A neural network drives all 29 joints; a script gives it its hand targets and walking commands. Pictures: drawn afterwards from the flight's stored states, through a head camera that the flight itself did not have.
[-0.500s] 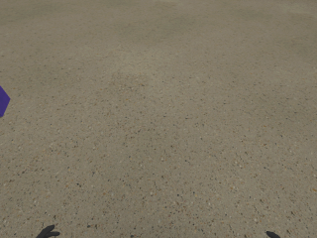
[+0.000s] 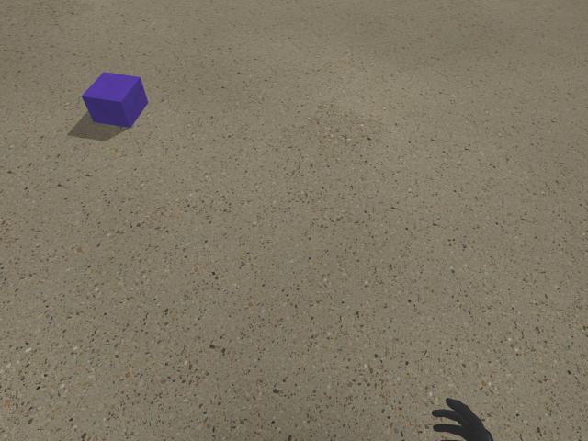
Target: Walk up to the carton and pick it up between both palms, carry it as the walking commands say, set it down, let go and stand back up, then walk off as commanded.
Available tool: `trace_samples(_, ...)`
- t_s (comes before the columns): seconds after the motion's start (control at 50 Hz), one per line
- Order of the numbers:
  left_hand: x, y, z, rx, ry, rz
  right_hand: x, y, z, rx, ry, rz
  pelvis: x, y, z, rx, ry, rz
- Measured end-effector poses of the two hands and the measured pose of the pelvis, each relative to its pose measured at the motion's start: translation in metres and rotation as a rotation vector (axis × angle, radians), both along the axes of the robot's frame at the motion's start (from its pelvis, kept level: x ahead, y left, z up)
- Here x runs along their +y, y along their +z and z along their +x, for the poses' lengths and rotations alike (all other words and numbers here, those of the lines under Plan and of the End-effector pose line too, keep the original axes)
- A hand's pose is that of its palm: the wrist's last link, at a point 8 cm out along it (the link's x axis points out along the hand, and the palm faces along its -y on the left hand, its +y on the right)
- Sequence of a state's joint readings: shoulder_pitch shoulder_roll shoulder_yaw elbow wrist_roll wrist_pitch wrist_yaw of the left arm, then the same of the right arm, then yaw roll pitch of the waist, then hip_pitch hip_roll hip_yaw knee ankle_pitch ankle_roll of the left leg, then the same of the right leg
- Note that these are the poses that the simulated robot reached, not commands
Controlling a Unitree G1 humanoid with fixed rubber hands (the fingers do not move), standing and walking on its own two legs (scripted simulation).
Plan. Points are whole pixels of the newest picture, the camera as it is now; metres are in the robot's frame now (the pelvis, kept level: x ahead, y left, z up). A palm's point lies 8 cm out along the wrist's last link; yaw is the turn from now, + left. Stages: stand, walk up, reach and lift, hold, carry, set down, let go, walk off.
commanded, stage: walk up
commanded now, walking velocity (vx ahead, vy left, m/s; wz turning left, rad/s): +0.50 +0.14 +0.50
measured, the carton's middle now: (117, 99) +1.73 +0.90 -0.69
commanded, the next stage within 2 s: none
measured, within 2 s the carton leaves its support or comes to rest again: neither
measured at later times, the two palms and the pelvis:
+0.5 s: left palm (96, 283) +0.37 +0.34 -0.10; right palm out of the picture +0.09 -0.15 -0.11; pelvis +0.18 +0.10 -0.01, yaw +14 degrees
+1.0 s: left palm (9, 357) +0.26 +0.46 -0.15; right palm (258, 165) +0.68 +0.08 -0.11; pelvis +0.42 +0.25 -0.01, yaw +21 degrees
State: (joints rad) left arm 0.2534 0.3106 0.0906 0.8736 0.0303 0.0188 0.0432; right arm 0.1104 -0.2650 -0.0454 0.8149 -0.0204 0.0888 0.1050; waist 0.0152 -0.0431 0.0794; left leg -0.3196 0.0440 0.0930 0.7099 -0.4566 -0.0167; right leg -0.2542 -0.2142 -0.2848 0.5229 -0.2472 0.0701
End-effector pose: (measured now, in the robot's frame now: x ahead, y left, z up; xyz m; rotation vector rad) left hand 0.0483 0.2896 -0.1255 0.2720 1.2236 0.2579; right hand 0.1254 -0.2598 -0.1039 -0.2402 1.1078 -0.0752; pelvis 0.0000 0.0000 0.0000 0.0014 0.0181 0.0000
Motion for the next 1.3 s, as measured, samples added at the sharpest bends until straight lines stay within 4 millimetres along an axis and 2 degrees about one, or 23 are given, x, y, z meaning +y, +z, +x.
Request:
trace_samples(0.04, 0.025, -0.008, -0.011, 0.027, 0.017, -0.004, 0.015, 0.006, 0.011, -0.032, 0.034, -0.025, 0.016, -0.004, 0.005, 0.006, 0.019, -0.010)
trace_samples(0.06, 0.035, -0.013, -0.012, 0.041, 0.011, -0.011, 0.020, 0.005, 0.011, -0.043, 0.033, -0.041, 0.024, -0.007, 0.007, 0.006, 0.032, -0.013)
trace_samples(0.1, 0.046, -0.015, -0.002, 0.042, -0.001, -0.033, 0.030, 0.003, -0.007, -0.002, 0.011, -0.064, 0.037, -0.006, 0.013, -0.002, 0.051, -0.019)
trace_samples(0.2, 0.047, 0.004, 0.079, -0.125, -0.048, -0.120, 0.056, 0.007, -0.071, 0.207, -0.077, -0.087, 0.065, 0.011, 0.043, -0.018, 0.108, -0.046)
trace_samples(0.26, 0.048, 0.010, 0.127, -0.204, -0.062, -0.152, 0.073, 0.010, -0.090, 0.289, -0.107, -0.091, 0.076, 0.013, 0.063, -0.025, 0.140, -0.058)
trace_samples(0.34, 0.050, 0.016, 0.189, -0.282, -0.074, -0.182, 0.093, 0.011, -0.093, 0.359, -0.136, -0.090, 0.087, 0.012, 0.095, -0.031, 0.178, -0.063)
trace_samples(0.42, 0.051, 0.021, 0.256, -0.363, -0.083, -0.200, 0.107, 0.006, -0.073, 0.422, -0.138, -0.090, 0.095, 0.006, 0.133, -0.026, 0.218, -0.064)
trace_samples(0.52, 0.054, 0.021, 0.339, -0.445, -0.075, -0.195, 0.112, -0.009, -0.024, 0.495, -0.120, -0.097, 0.102, -0.009, 0.192, -0.005, 0.255, -0.061)
trace_samples(0.56, 0.061, 0.016, 0.361, -0.458, -0.046, -0.172, 0.112, -0.018, 0.005, 0.514, -0.102, -0.097, 0.104, -0.017, 0.221, -0.002, 0.278, -0.048)
trace_samples(0.58, 0.067, 0.012, 0.363, -0.450, -0.024, -0.152, 0.112, -0.023, 0.025, 0.512, -0.083, -0.096, 0.105, -0.020, 0.234, -0.002, 0.288, -0.045)
trace_samples(0.62, 0.083, 0.003, 0.346, -0.381, 0.034, -0.117, 0.114, -0.030, 0.078, 0.460, -0.030, -0.093, 0.109, -0.018, 0.254, 0.000, 0.315, -0.051)
trace_samples(0.7, 0.114, -0.002, 0.268, -0.163, 0.218, -0.057, 0.128, -0.030, 0.210, 0.285, 0.122, -0.085, 0.123, -0.006, 0.293, -0.013, 0.347, -0.044)
trace_samples(0.76, 0.118, 0.002, 0.214, -0.017, 0.322, -0.056, 0.157, -0.023, 0.309, 0.151, 0.228, -0.065, 0.138, 0.002, 0.319, -0.019, 0.352, -0.033)
trace_samples(0.8, 0.117, 0.005, 0.191, 0.058, 0.372, -0.075, 0.186, -0.015, 0.367, 0.068, 0.291, -0.038, 0.150, 0.006, 0.336, -0.018, 0.355, -0.024)
trace_samples(0.84, 0.117, 0.006, 0.178, 0.113, 0.415, -0.099, 0.220, -0.006, 0.418, -0.004, 0.353, -0.011, 0.165, 0.008, 0.353, -0.016, 0.359, -0.018)
trace_samples(0.88, 0.121, 0.005, 0.174, 0.149, 0.454, -0.122, 0.257, 0.001, 0.463, -0.063, 0.411, 0.008, 0.181, 0.007, 0.370, -0.013, 0.362, -0.015)
trace_samples(0.96, 0.148, -0.009, 0.190, 0.183, 0.497, -0.156, 0.324, 0.004, 0.534, -0.155, 0.483, 0.018, 0.225, -0.004, 0.407, -0.003, 0.363, -0.019)
trace_samples(1.0, 0.169, -0.021, 0.211, 0.186, 0.485, -0.166, 0.343, -0.002, 0.554, -0.184, 0.473, 0.002, 0.246, -0.014, 0.424, -0.001, 0.366, -0.022)
trace_samples(1.04, 0.194, -0.024, 0.250, 0.152, 0.457, -0.160, 0.348, -0.002, 0.553, -0.156, 0.442, -0.019, 0.259, -0.011, 0.439, -0.001, 0.371, -0.026)
trace_samples(1.12, 0.243, -0.013, 0.354, 0.003, 0.365, -0.141, 0.334, 0.003, 0.526, -0.026, 0.342, -0.061, 0.278, 0.006, 0.474, -0.004, 0.385, -0.031)
trace_samples(1.18, 0.271, -0.001, 0.428, -0.089, 0.307, -0.129, 0.322, 0.005, 0.504, 0.081, 0.277, -0.084, 0.290, 0.013, 0.502, -0.009, 0.397, -0.034)
trace_samples(1.24, 0.288, 0.008, 0.497, -0.162, 0.261, -0.127, 0.314, 0.005, 0.489, 0.177, 0.224, -0.099, 0.298, 0.016, 0.531, -0.015, 0.406, -0.032)
trace_samples(1.3, 0.295, 0.015, 0.563, -0.226, 0.215, -0.132, 0.310, 0.002, 0.487, 0.253, 0.182, -0.103, 0.303, 0.015, 0.562, -0.016, 0.413, -0.022)
